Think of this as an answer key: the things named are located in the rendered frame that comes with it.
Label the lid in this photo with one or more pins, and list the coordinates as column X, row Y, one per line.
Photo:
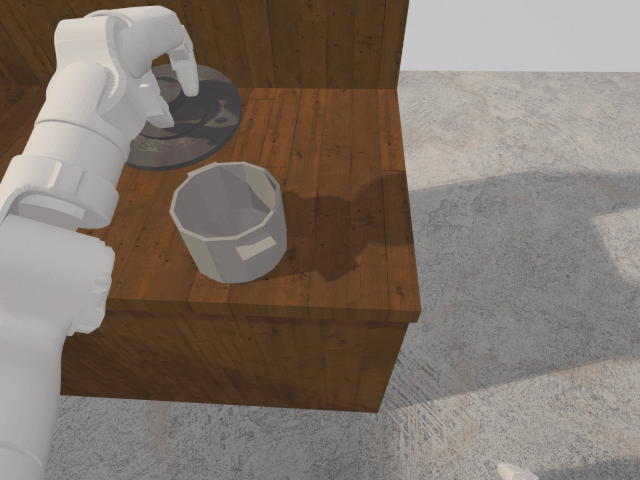
column 202, row 126

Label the pot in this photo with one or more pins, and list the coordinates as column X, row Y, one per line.
column 231, row 218

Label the robot left forearm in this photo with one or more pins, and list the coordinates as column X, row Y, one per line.
column 68, row 172

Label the left robot hand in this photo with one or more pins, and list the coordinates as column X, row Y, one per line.
column 166, row 35

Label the table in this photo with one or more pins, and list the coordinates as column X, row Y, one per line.
column 323, row 329

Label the left robot upper arm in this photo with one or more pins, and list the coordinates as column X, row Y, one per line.
column 53, row 282

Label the knob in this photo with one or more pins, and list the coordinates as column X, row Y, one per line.
column 172, row 92

